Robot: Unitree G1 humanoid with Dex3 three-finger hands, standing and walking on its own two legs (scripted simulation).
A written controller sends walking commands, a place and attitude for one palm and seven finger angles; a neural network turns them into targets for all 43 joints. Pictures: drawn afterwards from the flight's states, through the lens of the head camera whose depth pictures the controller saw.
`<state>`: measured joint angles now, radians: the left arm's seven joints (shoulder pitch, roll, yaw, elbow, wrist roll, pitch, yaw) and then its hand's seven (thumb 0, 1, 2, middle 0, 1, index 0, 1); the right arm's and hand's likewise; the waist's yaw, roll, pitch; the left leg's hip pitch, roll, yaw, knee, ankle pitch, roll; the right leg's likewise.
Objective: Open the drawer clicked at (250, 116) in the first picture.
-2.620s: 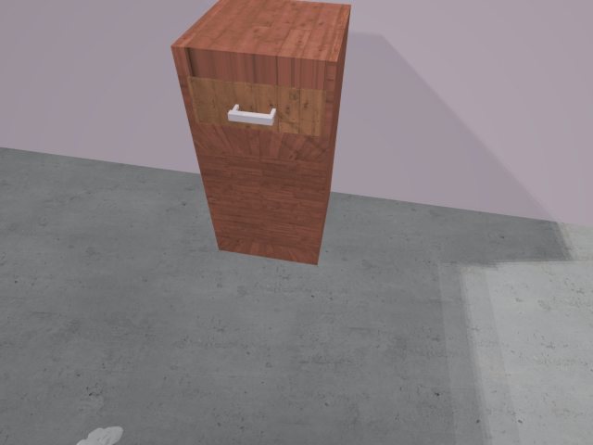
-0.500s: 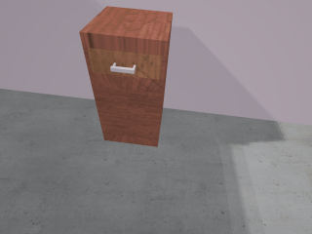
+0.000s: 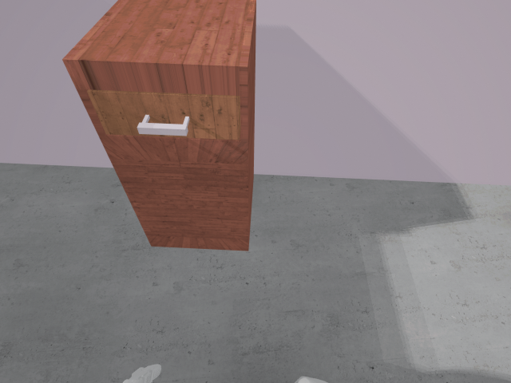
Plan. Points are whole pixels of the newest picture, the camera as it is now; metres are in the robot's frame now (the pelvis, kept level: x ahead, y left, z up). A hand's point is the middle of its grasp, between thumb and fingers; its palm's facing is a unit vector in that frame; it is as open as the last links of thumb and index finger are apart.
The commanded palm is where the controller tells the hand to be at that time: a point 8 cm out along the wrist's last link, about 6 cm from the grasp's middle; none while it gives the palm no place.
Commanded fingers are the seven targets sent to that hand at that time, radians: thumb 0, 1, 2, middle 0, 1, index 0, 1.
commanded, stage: take the last steps up to it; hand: left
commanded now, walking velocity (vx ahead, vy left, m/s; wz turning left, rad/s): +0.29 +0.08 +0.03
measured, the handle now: (164, 124) +0.73 +0.26 -0.04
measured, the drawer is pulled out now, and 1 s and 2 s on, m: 0.00 0.00 0.00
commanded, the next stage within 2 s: come to a stop and stand still in 0.34 s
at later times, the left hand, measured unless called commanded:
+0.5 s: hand out of the picture +0.12 +0.24 -0.16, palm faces +0.08 -0.99 -0.15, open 7.3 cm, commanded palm none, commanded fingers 0.00 0.90 0.90 -0.20 -0.30 -0.20 -0.30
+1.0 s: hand (160, 305) +0.28 +0.19 -0.13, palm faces +0.01 -0.96 -0.29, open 7.3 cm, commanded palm none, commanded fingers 0.00 0.90 0.90 -0.20 -0.30 -0.20 -0.30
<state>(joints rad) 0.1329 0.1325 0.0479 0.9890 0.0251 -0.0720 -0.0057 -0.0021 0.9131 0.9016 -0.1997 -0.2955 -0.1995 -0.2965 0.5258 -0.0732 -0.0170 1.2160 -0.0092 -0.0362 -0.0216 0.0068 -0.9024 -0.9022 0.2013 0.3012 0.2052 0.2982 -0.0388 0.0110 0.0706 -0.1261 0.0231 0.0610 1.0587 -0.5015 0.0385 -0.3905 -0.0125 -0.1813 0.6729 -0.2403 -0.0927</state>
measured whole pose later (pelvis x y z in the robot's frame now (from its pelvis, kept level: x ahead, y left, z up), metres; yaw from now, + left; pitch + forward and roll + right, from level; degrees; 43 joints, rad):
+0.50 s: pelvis +0.17 +0.07 +0.02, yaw -1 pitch -1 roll +0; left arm 0.38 0.17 0.06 1.12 0.03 -0.01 0.00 0.00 0.92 0.90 -0.20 -0.30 -0.20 -0.30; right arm 0.22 -0.14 -0.03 1.02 -0.03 -0.06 -0.03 0.00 -0.94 -0.90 0.20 0.30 0.20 0.30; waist 0.03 -0.05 0.04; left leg -0.27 0.06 0.17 0.53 -0.24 0.03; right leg -0.36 -0.06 -0.08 1.05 -0.47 -0.02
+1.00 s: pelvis +0.19 +0.01 +0.02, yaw -1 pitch +0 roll +2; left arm 0.15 0.14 0.05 0.98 0.02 0.01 0.03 0.00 0.91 0.90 -0.20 -0.30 -0.20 -0.30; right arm 0.21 -0.19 -0.08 1.07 -0.02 0.07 -0.03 0.00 -0.91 -0.90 0.20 0.30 0.20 0.30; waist -0.02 0.06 0.08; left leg -0.40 0.02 0.02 1.06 -0.45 -0.03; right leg -0.28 -0.02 -0.09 0.54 -0.25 -0.07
